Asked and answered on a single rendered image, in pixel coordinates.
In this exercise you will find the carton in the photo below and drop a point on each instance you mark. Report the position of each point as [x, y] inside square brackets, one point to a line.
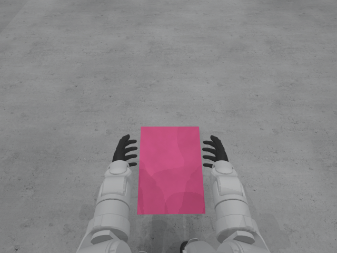
[170, 171]

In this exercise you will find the right robot thigh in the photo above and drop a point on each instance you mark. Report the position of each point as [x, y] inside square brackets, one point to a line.
[198, 247]

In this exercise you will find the right robot hand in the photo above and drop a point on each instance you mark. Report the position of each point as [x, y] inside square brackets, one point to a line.
[219, 151]

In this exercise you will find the left robot upper arm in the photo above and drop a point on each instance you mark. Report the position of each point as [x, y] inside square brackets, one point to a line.
[109, 246]

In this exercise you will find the right robot forearm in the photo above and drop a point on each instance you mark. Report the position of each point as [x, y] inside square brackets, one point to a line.
[232, 210]

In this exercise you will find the right robot upper arm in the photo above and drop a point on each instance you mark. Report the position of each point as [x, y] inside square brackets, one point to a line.
[234, 246]

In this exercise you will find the left robot hand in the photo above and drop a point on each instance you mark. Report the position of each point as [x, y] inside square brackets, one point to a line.
[121, 150]

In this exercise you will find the left robot forearm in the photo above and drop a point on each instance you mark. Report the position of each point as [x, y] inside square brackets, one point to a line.
[110, 219]

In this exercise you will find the right robot shin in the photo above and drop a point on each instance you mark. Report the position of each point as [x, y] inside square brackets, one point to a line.
[192, 240]

